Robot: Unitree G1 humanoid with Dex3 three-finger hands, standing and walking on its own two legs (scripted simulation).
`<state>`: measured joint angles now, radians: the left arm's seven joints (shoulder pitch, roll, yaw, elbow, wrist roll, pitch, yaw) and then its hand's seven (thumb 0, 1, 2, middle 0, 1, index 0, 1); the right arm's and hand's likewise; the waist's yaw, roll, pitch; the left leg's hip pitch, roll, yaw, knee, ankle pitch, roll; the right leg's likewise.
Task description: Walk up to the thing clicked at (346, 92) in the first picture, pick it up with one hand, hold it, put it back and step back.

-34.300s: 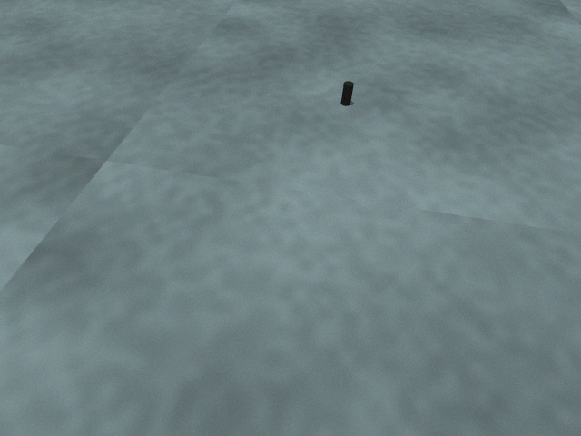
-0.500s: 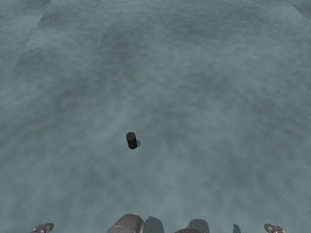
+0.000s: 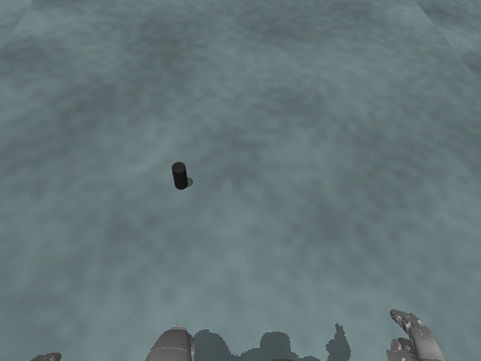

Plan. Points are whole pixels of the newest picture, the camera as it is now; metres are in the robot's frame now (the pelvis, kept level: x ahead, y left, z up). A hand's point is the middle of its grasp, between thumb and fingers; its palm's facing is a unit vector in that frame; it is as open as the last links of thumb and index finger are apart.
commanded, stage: step back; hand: left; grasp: from the side
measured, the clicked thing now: (180, 176) +0.88 +0.27 -0.68
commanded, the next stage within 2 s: stand in 1.16 s
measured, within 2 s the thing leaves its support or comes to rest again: neither
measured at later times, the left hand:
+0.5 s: hand out of the picture -0.02 +0.26 -0.13, palm faces +0.11 -0.91 -0.40, open 7.4 cm
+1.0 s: hand out of the picture +0.02 +0.26 -0.13, palm faces +0.16 -0.90 -0.41, open 7.4 cm
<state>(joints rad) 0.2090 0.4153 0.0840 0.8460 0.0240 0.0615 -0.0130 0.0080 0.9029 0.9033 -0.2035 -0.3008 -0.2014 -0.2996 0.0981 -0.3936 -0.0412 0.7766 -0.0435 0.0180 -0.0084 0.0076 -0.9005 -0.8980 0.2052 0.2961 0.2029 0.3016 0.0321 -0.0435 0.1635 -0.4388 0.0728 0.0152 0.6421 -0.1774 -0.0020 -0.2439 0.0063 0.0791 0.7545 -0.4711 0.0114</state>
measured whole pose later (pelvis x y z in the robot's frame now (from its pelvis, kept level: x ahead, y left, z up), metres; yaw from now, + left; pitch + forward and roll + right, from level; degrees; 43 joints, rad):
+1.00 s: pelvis -0.01 -0.02 +0.01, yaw +9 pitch -2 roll +1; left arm 0.15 0.38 0.05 0.97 0.02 -0.03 0.01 0.01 0.90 0.90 -0.21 -0.30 -0.21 -0.30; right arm 0.18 -0.38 -0.06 1.00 -0.04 0.01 0.01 0.01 -0.91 -0.90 0.20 0.30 0.20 0.30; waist 0.03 0.00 0.11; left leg -0.28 0.00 0.00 0.62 -0.30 -0.01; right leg -0.33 -0.08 -0.05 0.70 -0.33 0.01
